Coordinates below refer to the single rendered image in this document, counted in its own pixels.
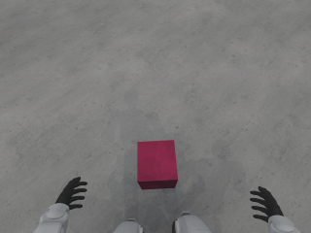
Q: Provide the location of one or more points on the robot right hand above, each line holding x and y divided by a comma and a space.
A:
271, 206

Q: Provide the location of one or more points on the left robot thigh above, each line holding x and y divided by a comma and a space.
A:
129, 227

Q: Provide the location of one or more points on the right robot thigh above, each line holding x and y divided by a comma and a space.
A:
190, 224

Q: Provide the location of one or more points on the robot thigh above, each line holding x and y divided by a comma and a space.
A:
129, 227
190, 224

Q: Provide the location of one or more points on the robot left forearm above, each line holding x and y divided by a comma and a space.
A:
54, 220

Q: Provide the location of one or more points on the carton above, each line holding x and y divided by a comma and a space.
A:
156, 164

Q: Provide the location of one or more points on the robot left hand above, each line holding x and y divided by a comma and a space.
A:
66, 196

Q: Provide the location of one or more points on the robot right forearm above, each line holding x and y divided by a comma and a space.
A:
281, 224

